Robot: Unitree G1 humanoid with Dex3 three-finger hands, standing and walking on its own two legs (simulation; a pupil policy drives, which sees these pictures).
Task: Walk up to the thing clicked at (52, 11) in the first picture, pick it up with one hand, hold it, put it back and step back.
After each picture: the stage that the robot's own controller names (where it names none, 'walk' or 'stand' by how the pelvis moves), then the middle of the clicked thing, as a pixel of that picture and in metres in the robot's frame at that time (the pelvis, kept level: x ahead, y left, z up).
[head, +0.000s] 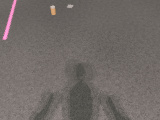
stand; (53, 10) +2.06 +0.51 -0.72
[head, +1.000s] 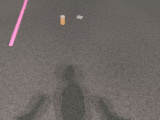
walk; (62, 20) +1.96 +0.29 -0.71
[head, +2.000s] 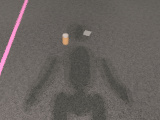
walk; (65, 39) +1.37 +0.22 -0.71
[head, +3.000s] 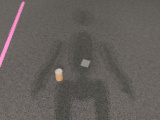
walk; (59, 75) +0.89 +0.22 -0.71
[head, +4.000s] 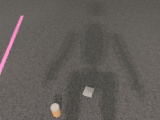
walk; (55, 110) +0.54 +0.26 -0.69
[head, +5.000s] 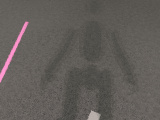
stand; out of the picture +0.35 +0.17 -0.70
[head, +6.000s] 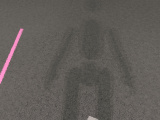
stand; out of the picture +0.31 +0.20 -0.72
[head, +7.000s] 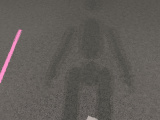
stand; out of the picture +0.31 +0.22 -0.73
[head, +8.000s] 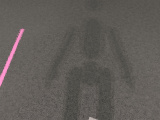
stand; out of the picture +0.30 +0.20 -0.73
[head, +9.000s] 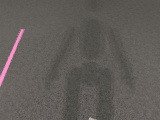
stand; out of the picture +0.30 +0.20 -0.73
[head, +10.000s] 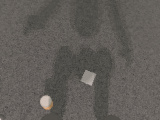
go down; (46, 102) +0.35 +0.19 -0.54
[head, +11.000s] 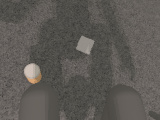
go down; (33, 74) +0.40 +0.21 -0.32
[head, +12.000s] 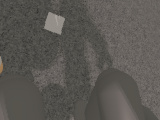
close in; out of the picture +0.39 +0.25 -0.24
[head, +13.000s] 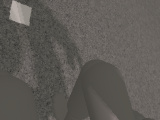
close; out of the picture +0.38 +0.26 -0.22
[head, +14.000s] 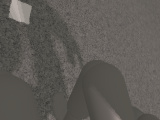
close; out of the picture +0.38 +0.26 -0.22
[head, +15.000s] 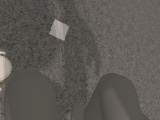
lift; out of the picture +0.33 +0.25 -0.15
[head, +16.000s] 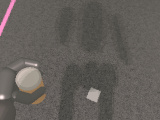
lift; (32, 86) +0.32 +0.18 +0.02
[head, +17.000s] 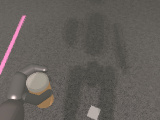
hold; (41, 91) +0.32 +0.16 +0.01
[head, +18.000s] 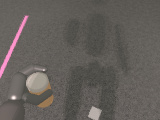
hold; (40, 90) +0.32 +0.17 +0.01
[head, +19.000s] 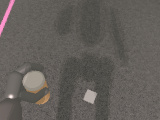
crouch; (37, 88) +0.34 +0.17 -0.04
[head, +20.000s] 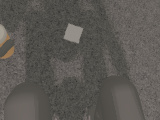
lower; out of the picture +0.46 +0.24 -0.09
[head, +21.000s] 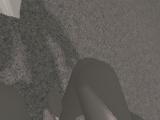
lower; out of the picture +0.43 +0.27 -0.23
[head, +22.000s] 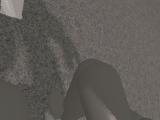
lower; out of the picture +0.42 +0.28 -0.22
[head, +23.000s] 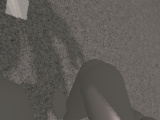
lower; out of the picture +0.41 +0.28 -0.22
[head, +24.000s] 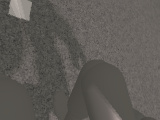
lower; out of the picture +0.40 +0.28 -0.22
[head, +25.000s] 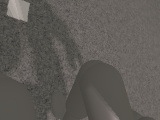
open; out of the picture +0.40 +0.26 -0.23
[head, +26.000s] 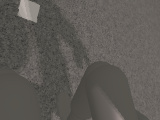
stand; out of the picture +0.40 +0.25 -0.23
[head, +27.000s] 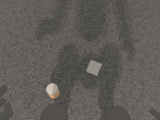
walk; (53, 91) +0.40 +0.18 -0.49
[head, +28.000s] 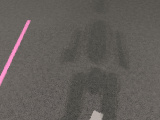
stand; out of the picture +0.35 +0.16 -0.66
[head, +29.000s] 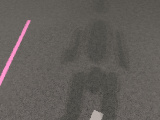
stand; out of the picture +0.35 +0.16 -0.67
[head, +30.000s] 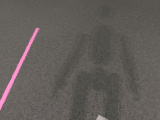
stand; out of the picture +0.37 +0.15 -0.72
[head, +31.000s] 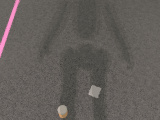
walk; (62, 111) +0.41 +0.13 -0.71
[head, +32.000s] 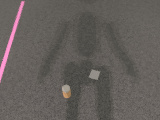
walk; (66, 91) +0.63 +0.20 -0.70
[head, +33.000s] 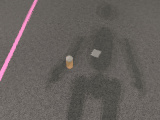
stand; (69, 62) +0.96 +0.18 -0.70
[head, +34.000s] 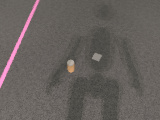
stand; (70, 66) +0.94 +0.16 -0.71
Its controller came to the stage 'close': yes
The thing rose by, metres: 0.72
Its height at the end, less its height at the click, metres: +0.00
